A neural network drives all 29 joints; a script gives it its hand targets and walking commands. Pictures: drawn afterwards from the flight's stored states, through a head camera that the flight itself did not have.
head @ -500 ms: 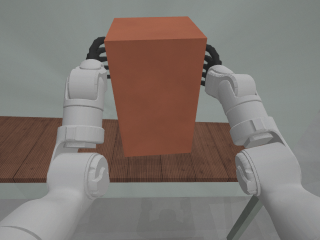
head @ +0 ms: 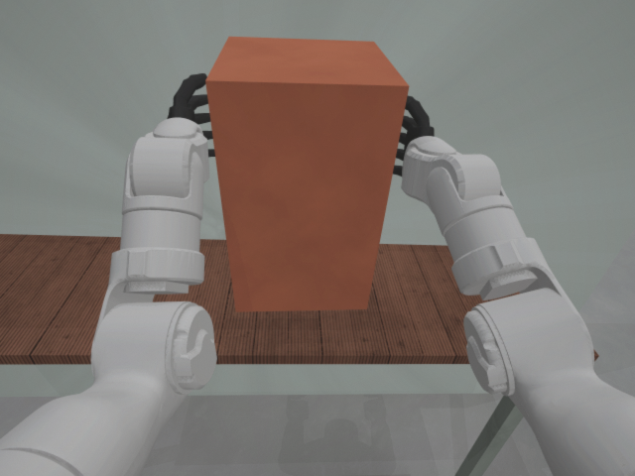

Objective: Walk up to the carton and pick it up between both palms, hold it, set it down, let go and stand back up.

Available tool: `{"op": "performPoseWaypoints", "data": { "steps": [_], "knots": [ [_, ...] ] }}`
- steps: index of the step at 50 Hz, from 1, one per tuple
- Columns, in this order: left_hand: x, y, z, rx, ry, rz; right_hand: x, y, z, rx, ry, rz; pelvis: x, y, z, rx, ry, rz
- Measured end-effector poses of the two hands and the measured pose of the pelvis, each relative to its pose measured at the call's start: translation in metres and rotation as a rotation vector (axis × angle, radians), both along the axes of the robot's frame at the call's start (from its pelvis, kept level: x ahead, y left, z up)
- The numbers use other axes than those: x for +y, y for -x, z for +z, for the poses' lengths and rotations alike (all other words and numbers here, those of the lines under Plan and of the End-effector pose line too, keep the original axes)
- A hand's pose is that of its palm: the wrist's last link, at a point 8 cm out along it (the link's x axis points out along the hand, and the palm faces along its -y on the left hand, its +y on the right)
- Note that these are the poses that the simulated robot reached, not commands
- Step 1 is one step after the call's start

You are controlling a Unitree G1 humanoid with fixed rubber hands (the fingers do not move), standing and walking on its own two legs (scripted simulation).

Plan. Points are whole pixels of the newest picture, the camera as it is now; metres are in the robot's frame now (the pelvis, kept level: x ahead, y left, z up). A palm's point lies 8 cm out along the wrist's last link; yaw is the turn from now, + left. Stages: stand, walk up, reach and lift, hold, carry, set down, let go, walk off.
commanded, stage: hold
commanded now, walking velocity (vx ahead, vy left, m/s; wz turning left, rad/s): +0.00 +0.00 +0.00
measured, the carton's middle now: (302, 181) +0.39 +0.02 +0.24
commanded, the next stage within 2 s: set down in 1.04 s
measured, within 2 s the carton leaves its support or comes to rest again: neither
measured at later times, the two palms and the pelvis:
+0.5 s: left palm (185, 134) +0.37 +0.15 +0.31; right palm (417, 148) +0.37 -0.12 +0.30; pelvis +0.00 +0.01 +0.00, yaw +0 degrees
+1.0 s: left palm (188, 137) +0.37 +0.15 +0.30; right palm (420, 154) +0.37 -0.12 +0.30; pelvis +0.00 +0.00 +0.00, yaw +0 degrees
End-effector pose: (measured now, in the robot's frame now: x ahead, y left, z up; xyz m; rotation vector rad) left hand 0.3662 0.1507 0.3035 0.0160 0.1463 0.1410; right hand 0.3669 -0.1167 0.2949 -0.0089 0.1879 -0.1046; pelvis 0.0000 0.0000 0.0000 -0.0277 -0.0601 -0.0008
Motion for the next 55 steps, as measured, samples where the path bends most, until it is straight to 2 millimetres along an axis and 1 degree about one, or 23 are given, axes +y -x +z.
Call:
{"op": "performPoseWaypoints", "data": {
  "steps": [15,28,43,55],
  "knots": [
    [0.0053,-0.0005,0.0005,-0.006,0.0,-0.01,0.005,0.0013,0.006,-0.006,-0.008,-0.013,0.0036,0.0028,-0.0003,0.008,0.004,0.001],
    [0.0001,-0.0072,0.0007,0.006,-0.01,-0.019,-0.0003,-0.0028,0.0055,0.007,-0.022,-0.023,0.008,0.0022,-0.0004,0.019,0.003,-0.011],
    [-0.0016,-0.0022,-0.0025,-0.002,-0.009,-0.005,-0.0018,-0.001,-0.0015,0.001,-0.007,-0.005,0.0033,-0.0012,-0.0004,0.009,0.004,0.0],
    [-0.0027,-0.0013,0.001,0.006,0.003,-0.005,-0.0028,0.0004,0.0022,0.011,-0.013,-0.009,0.0009,0.001,0.0,0.006,-0.001,-0.004]
  ]
}}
